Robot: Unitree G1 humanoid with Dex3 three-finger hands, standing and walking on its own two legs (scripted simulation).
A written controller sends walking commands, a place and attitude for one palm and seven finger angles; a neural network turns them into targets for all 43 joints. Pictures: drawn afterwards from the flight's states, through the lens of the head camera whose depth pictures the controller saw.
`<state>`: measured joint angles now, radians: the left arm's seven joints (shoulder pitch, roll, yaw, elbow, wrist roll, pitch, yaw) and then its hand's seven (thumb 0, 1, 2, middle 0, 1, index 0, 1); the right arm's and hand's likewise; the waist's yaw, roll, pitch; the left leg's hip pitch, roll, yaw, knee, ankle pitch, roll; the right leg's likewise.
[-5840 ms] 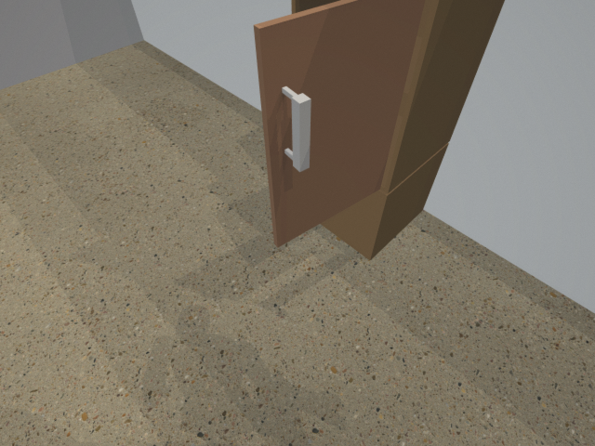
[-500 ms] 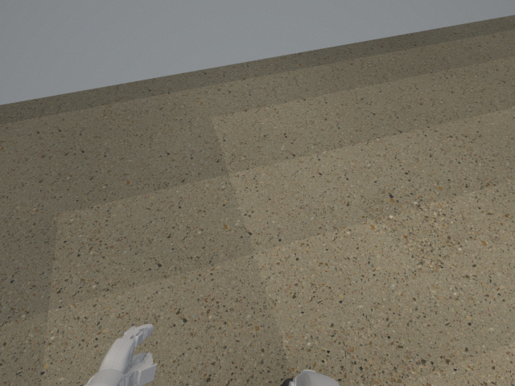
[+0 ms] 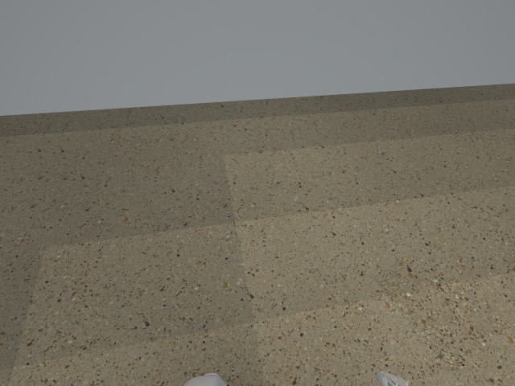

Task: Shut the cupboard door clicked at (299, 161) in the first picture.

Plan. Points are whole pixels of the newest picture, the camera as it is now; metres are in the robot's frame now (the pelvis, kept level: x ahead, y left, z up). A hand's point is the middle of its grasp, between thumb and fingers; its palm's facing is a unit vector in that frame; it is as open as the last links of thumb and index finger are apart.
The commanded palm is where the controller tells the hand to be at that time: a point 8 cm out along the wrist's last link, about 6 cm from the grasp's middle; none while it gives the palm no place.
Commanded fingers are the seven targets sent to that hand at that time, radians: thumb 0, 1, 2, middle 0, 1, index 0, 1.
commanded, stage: walk to a spot facing it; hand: left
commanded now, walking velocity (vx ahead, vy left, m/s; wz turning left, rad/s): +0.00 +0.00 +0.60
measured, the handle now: out of the picture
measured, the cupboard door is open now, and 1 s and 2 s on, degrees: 81 81 81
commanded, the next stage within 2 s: none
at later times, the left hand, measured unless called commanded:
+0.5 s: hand (158, 361) +0.17 +0.18 -0.13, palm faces +0.23 -0.94 -0.26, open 7.4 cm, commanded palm none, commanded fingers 0.00 0.90 0.90 -0.20 -0.30 -0.20 -0.30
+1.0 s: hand out of the picture -0.04 +0.13 -0.18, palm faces +0.59 -0.76 -0.27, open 7.4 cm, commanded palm none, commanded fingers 0.00 0.90 0.90 -0.20 -0.30 -0.20 -0.30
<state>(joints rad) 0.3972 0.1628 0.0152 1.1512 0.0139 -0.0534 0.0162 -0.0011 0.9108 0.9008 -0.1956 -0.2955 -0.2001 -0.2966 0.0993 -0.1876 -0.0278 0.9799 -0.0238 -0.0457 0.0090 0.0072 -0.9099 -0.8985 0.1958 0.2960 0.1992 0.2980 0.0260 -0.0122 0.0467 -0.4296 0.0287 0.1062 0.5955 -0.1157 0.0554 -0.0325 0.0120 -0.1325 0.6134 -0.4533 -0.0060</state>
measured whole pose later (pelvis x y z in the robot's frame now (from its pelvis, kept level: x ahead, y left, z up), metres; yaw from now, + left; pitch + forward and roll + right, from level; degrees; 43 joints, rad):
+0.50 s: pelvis +0.08 -0.04 +0.01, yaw +15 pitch +3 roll +0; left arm 0.08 0.21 0.05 0.89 0.02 0.02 0.02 0.00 0.91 0.90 -0.19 -0.30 -0.20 -0.30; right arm 0.29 -0.21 -0.08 0.98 -0.02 0.04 -0.01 0.01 -0.91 -0.90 0.20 0.30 0.20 0.30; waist -0.05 0.02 0.02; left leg -0.39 -0.08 -0.14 0.53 -0.19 0.01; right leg -0.30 0.00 0.00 0.55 -0.32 0.05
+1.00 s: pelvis +0.09 -0.04 +0.00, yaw +36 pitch +1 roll +1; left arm 0.30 0.26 0.05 0.96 0.02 0.04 0.02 0.00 0.91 0.90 -0.20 -0.30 -0.20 -0.30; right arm 0.05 -0.26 -0.06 0.87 -0.01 0.04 0.02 0.01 -0.91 -0.90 0.19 0.30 0.20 0.30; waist 0.03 -0.05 0.11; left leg -0.35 -0.01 0.11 0.65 -0.31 0.03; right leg -0.29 -0.15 -0.22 0.88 -0.53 0.04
